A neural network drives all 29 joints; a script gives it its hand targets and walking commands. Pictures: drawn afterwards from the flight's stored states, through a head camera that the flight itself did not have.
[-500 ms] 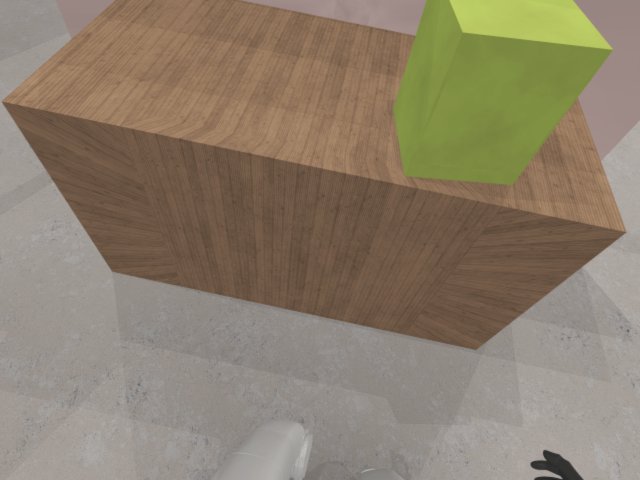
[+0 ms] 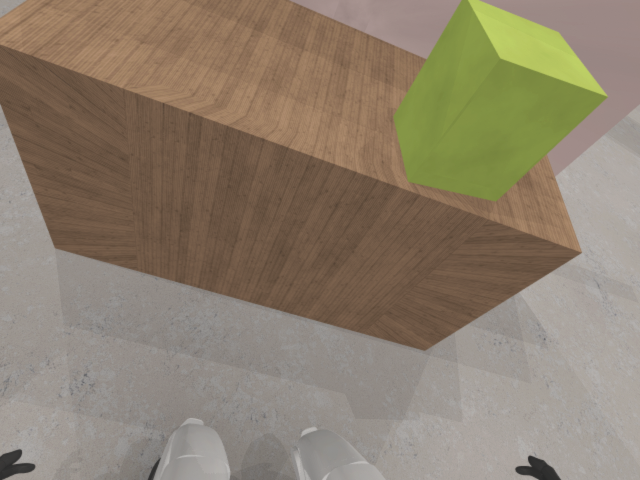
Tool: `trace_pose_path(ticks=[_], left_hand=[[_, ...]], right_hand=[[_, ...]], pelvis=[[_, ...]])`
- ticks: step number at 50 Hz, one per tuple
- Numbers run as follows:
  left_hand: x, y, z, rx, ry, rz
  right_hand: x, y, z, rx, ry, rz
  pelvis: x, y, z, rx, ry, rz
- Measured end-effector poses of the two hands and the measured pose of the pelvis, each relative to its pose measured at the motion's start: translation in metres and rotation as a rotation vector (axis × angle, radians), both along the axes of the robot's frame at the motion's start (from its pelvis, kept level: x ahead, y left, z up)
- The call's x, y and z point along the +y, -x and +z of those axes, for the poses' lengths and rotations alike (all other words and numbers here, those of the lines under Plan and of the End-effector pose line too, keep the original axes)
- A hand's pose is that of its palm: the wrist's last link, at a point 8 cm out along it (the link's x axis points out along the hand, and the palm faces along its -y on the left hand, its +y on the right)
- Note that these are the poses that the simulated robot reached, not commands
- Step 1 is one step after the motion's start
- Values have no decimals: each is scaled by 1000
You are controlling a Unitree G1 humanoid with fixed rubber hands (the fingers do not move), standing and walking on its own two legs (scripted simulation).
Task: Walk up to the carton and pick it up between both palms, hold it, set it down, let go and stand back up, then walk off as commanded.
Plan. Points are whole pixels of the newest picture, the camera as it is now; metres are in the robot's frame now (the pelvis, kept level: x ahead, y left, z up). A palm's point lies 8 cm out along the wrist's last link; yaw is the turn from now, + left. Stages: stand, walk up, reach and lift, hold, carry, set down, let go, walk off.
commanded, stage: walk off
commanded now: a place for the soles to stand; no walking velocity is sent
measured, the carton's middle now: (481, 108) +0.78 -0.32 +0.08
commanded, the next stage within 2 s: none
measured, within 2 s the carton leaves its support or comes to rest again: neither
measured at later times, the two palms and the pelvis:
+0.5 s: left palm out of the picture -0.03 +0.17 -0.10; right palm out of the picture -0.02 -0.46 -0.12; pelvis -0.10 -0.14 -0.01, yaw -3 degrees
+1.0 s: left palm out of the picture -0.04 +0.20 -0.07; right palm out of the picture -0.05 -0.48 -0.07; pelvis -0.10 -0.15 +0.02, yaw -3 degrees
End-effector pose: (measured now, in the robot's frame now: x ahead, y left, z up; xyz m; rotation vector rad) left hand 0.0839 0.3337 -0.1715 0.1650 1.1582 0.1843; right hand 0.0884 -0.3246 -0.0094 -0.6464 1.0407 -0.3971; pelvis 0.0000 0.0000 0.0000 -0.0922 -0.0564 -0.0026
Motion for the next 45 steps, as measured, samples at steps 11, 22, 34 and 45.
trace_pose_path(ticks=[11, 22, 34, 45], left_hand=[[-75, 32, 11, -3, -78, -78], [-167, 109, 53, 6, -106, 44], [-109, 141, 99, -19, -241, 39], [-108, 108, 114, -150, -188, 1]], right_hand=[[-94, 53, -45, -66, -78, -39], [-140, 92, -107, -18, -241, -30], [-114, 123, -96, 44, -286, 19], [-127, 143, -48, -37, -241, -21]], pelvis=[[-90, 41, -25, -50, -80, -62], [-140, 83, -20, -65, -96, -54], [-120, 117, 1, 24, -87, -15], [-123, 111, 24, 47, -53, -55]])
